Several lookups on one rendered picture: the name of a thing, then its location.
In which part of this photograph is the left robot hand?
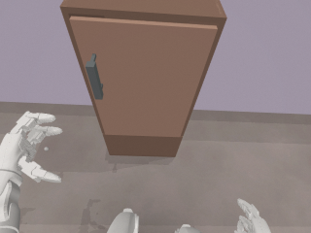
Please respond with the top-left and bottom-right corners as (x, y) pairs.
(0, 111), (63, 183)

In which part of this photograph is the robot left forearm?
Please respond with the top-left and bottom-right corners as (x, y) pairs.
(0, 169), (23, 233)

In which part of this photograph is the robot left shin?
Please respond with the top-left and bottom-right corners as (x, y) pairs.
(123, 208), (133, 213)

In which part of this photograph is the cupboard door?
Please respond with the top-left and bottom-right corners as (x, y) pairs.
(69, 16), (218, 138)

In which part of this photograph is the right robot hand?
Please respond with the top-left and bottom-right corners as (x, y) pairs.
(234, 198), (271, 233)

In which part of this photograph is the handle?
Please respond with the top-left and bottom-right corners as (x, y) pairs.
(86, 53), (104, 100)

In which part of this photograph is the left robot thigh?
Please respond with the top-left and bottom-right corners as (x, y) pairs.
(107, 212), (139, 233)

